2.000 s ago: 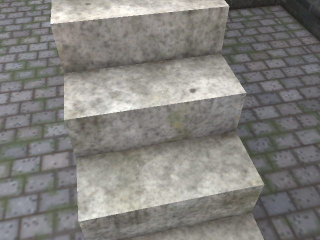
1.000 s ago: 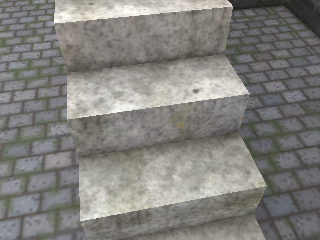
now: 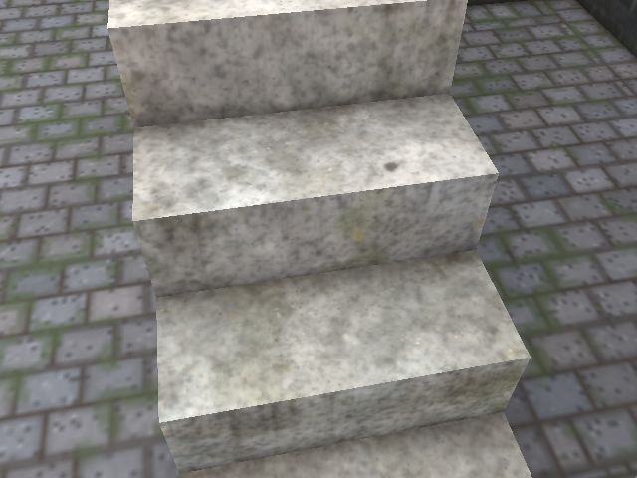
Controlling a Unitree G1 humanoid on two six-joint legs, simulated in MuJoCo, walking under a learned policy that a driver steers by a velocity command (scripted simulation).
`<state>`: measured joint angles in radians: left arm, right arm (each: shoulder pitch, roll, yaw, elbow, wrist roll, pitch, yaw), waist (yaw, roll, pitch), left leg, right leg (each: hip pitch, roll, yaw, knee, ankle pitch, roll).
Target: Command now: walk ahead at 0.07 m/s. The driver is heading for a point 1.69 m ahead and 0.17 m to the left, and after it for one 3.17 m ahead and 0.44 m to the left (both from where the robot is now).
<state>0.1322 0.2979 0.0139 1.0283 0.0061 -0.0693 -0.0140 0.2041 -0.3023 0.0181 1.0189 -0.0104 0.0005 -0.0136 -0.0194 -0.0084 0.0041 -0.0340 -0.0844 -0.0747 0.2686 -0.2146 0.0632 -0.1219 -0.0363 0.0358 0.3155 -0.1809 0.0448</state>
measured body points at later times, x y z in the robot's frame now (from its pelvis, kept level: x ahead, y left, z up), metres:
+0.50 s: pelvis +0.00 +0.00 +0.00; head -0.01 +0.00 +0.45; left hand +0.08 +0.26 -0.14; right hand +0.04 -0.26 -0.14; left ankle -0.05 +0.09 -0.75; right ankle -0.01 -0.15 -0.75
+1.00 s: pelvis +0.00 +0.00 +0.00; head +0.01 +0.00 +0.45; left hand +0.10 +0.26 -0.13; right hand +0.05 -0.28 -0.14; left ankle -0.05 +0.09 -0.75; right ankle -0.01 -0.15 -0.75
